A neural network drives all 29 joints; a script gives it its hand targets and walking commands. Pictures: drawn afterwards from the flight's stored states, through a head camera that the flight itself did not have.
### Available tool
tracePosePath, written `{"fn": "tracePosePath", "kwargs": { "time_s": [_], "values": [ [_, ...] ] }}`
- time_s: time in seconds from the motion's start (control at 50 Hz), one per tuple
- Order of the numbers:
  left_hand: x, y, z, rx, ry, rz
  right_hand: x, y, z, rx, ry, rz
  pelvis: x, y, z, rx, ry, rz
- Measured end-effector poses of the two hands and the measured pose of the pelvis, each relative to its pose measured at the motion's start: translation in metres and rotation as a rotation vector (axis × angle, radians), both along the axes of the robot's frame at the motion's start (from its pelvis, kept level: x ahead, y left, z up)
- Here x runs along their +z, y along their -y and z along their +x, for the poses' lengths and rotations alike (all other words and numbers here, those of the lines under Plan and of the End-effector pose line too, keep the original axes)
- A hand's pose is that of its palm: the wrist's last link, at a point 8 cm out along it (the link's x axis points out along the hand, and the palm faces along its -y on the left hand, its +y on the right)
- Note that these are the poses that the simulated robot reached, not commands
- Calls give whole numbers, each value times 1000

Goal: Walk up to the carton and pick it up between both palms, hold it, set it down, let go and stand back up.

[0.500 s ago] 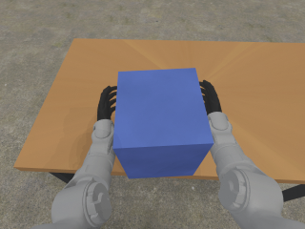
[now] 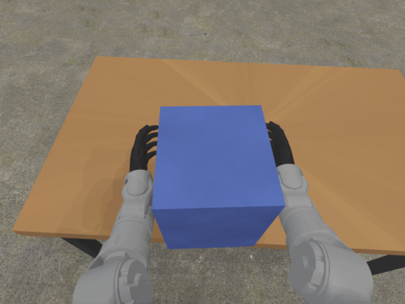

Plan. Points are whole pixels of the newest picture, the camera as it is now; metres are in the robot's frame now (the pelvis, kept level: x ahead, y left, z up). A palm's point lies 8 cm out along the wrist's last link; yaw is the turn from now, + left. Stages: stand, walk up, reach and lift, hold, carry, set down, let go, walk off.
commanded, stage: reach and lift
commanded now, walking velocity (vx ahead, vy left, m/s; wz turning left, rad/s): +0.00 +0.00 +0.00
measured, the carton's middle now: (211, 182) +0.37 +0.04 -0.01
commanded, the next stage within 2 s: none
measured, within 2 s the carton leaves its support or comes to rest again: leaves its support in 1.14 s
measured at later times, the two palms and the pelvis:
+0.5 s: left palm (140, 164) +0.37 +0.18 +0.02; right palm (281, 159) +0.43 -0.10 +0.03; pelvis +0.00 +0.00 +0.00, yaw +0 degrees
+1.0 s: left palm (140, 165) +0.37 +0.18 +0.02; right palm (281, 159) +0.43 -0.10 +0.03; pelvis +0.00 +0.00 +0.00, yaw +1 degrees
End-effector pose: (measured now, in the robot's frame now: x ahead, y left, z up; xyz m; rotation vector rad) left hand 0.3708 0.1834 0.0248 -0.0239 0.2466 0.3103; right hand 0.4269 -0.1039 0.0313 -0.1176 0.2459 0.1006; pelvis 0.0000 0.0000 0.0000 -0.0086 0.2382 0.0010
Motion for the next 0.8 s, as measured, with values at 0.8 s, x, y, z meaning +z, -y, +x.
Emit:
{"fn": "tracePosePath", "kwargs": {
  "time_s": [0.8],
  "values": [
    [-1,0,0,4,-1,-6,-1,-1,0,-3,4,3,0,1,-3,7,-15,2]
  ]
}}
